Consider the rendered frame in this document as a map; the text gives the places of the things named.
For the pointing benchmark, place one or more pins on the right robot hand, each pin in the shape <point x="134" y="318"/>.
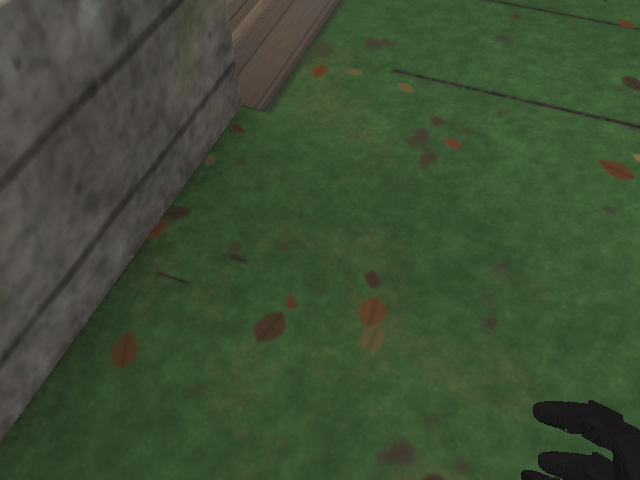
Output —
<point x="598" y="424"/>

